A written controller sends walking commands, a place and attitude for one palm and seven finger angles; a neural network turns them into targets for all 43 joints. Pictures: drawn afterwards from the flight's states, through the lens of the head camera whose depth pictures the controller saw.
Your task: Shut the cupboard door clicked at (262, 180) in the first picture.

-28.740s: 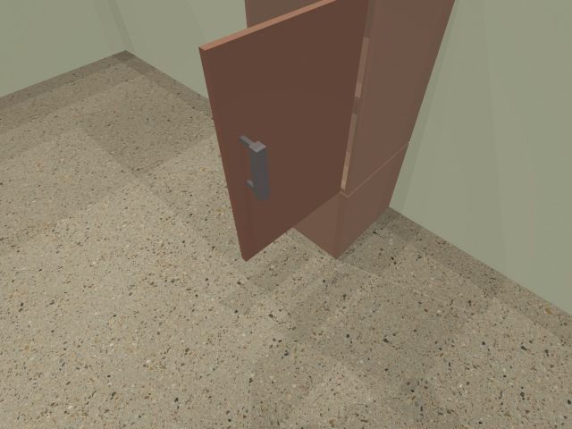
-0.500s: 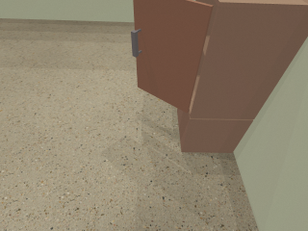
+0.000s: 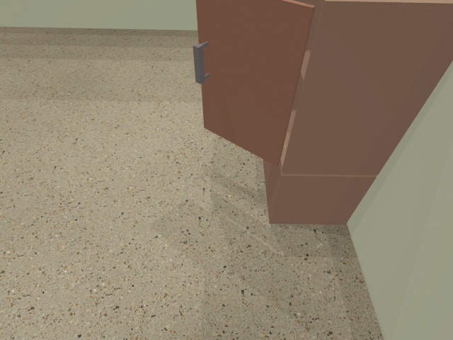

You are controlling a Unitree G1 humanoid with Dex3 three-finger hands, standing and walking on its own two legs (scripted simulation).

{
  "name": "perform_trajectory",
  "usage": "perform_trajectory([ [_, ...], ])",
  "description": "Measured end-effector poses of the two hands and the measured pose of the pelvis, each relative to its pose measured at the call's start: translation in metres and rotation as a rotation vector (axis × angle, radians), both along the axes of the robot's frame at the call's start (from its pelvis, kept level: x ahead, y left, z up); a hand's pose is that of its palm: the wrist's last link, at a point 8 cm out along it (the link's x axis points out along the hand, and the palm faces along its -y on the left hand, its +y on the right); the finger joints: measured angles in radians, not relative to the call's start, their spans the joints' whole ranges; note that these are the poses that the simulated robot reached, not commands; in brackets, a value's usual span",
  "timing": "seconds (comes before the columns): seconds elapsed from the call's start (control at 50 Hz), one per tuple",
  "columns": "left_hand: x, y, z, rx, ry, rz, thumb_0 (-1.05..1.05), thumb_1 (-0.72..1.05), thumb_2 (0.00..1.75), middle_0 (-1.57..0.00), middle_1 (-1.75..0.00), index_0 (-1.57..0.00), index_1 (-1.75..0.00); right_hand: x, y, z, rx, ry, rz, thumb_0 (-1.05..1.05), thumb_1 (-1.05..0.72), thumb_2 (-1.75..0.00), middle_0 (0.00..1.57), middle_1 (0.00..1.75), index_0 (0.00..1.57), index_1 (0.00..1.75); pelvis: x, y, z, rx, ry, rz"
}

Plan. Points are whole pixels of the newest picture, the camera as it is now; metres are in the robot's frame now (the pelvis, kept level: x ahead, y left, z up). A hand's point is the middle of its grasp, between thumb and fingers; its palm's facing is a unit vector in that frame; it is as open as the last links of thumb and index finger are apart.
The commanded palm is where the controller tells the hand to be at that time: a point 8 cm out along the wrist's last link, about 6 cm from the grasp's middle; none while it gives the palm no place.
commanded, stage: walk to a spot facing it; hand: left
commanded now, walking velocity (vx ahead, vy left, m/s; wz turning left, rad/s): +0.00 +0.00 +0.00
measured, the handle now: (202, 62) +1.01 +0.14 -0.01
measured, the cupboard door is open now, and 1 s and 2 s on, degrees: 53 53 53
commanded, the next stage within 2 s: none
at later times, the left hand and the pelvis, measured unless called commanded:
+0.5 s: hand out of the picture +0.03 +0.22 -0.20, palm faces +0.19 -0.96 -0.23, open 7.4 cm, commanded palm none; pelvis +0.00 +0.01 -0.03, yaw +11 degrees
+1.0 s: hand out of the picture -0.02 +0.17 -0.16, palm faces +0.46 -0.84 -0.30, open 7.4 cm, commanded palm none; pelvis +0.01 -0.05 -0.01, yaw +29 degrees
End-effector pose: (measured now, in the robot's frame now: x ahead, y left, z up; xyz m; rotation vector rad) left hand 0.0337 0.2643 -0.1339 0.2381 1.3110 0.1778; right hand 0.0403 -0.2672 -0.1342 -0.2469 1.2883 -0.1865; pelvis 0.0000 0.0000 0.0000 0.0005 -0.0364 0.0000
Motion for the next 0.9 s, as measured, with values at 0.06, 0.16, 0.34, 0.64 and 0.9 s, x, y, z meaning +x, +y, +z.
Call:
perform_trajectory([
  [0.06, 0.008, 0.002, 0.002, 0.007, -0.014, -0.007, 0.01, 0.91, 0.9, -0.2, -0.3, -0.2, -0.3, 0.009, -0.005, 0.002, -0.008, -0.012, 0.007, 0.0, -0.91, -0.9, 0.21, 0.3, 0.2, 0.3, 0.002, -0.001, 0.0, 0.0, 0.001, 0.0],
  [0.16, 0.02, 0.004, 0.005, 0.019, -0.029, -0.013, 0.01, 0.91, 0.9, -0.2, -0.3, -0.2, -0.3, 0.02, -0.012, 0.005, -0.019, -0.027, 0.016, 0.0, -0.91, -0.9, 0.21, 0.3, 0.2, 0.3, 0.006, -0.004, 0.001, 0.001, 0.005, 0.004],
  [0.34, 0.015, -0.004, -0.007, 0.009, -0.063, 0.067, 0.01, 0.91, 0.9, -0.2, -0.3, -0.2, -0.3, 0.026, 0.003, -0.01, 0.015, 0.022, 0.062, 0.0, -0.91, -0.9, 0.2, 0.3, 0.2, 0.29, 0.006, -0.005, -0.01, -0.007, 0.008, 0.083],
  [0.64, -0.039, 0.004, -0.018, -0.025, -0.028, 0.263, 0.01, 0.91, 0.9, -0.2, -0.3, -0.2, -0.3, 0.041, 0.054, -0.017, 0.064, 0.062, 0.222, 0.0, -0.91, -0.9, 0.21, 0.3, 0.2, 0.3, -0.002, 0.008, -0.015, -0.009, 0.031, 0.258],
  [0.9, -0.062, -0.037, 0.008, 0.077, -0.13, 0.405, 0.01, 0.91, 0.9, -0.2, -0.3, -0.2, -0.3, 0.111, 0.004, -0.024, 0.06, 0.026, 0.367, 0.01, -0.91, -0.9, 0.21, 0.3, 0.2, 0.3, 0.003, -0.044, -0.015, 0.007, 0.05, 0.44],
])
